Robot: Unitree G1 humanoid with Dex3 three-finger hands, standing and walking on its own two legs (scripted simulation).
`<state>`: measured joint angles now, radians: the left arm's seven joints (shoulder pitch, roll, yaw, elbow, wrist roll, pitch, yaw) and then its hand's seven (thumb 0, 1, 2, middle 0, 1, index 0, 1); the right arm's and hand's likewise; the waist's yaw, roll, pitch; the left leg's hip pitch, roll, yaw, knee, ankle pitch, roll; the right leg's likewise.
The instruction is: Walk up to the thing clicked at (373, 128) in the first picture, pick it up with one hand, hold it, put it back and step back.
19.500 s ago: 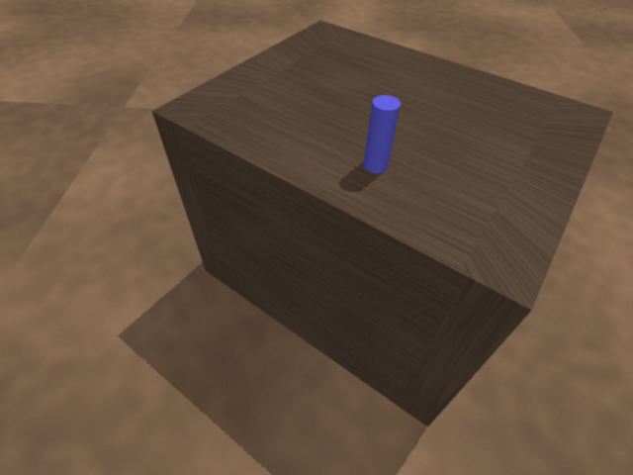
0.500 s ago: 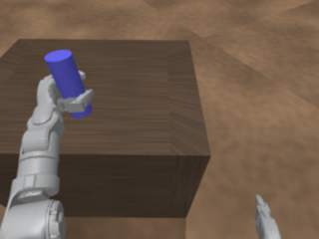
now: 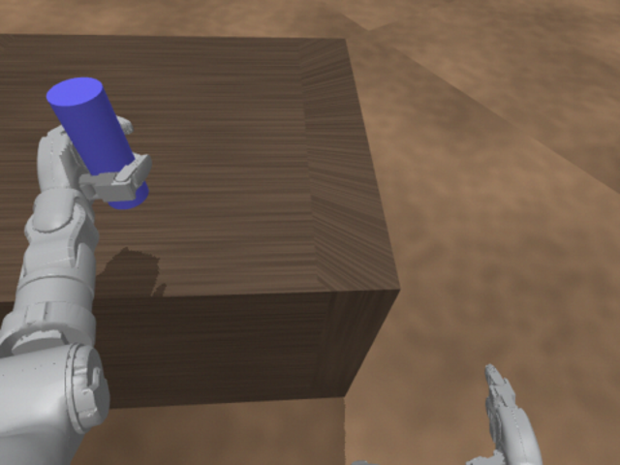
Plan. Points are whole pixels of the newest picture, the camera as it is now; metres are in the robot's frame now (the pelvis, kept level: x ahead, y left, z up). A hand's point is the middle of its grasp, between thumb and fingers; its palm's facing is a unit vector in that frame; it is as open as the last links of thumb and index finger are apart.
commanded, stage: crouch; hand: left
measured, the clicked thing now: (105, 149) +0.47 +0.22 +0.14
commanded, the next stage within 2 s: lower in 0.36 s
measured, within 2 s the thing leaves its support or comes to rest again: rests again in 1.40 s
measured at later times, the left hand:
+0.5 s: hand (126, 159) +0.50 +0.22 +0.10, palm faces +0.21 -0.98 +0.01, open 7.7 cm
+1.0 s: hand (138, 179) +0.51 +0.22 +0.04, palm faces +0.22 -0.98 +0.01, open 7.6 cm
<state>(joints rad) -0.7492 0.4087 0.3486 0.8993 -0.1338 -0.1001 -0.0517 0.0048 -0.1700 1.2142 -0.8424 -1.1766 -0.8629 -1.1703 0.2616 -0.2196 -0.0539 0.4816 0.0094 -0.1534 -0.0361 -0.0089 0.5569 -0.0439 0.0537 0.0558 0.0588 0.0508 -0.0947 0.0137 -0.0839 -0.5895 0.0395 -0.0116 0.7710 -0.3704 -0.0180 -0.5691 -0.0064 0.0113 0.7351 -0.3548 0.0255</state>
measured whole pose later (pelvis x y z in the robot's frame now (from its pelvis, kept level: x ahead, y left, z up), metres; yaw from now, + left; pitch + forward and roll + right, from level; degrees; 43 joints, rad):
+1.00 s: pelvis +0.00 +0.01 -0.03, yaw -1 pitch +20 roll -3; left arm -0.87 0.52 0.45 1.10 -0.06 -0.28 -0.06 0.01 -0.15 1.19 -0.84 -1.16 -0.86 -1.15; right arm 0.32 -0.23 -0.03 0.17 -0.04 -0.03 0.01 -0.01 0.53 -0.05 0.06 0.06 0.06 0.05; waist -0.19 0.01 -0.11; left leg -0.91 0.06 -0.03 1.01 -0.46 -0.01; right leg -0.87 0.01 0.00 0.93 -0.42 0.03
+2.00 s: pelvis -0.01 +0.00 -0.06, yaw -1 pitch +24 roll -3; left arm -0.88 0.55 0.48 1.14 -0.06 -0.36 -0.06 0.00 -0.15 0.94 -0.91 -1.03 -0.94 -1.01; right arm 0.37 -0.25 -0.01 0.01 -0.05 0.04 0.05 -0.01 0.52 -0.04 0.06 0.06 0.06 0.05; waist -0.22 0.01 -0.14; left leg -1.04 0.06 -0.04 1.13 -0.51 -0.02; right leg -1.00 0.02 -0.01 1.06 -0.47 0.03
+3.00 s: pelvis +0.00 +0.01 -0.03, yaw -1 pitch +19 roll -2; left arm -0.97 0.74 0.45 1.18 0.03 -0.12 -0.11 -0.01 -0.59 0.03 -0.05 -0.04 -0.07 -0.05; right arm 0.36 -0.25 0.00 0.11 0.01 0.08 0.03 -0.01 0.55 -0.05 0.06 0.06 0.06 0.05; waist -0.16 0.03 -0.13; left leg -0.83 0.05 -0.02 0.95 -0.45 -0.01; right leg -0.79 0.01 0.01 0.88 -0.41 0.04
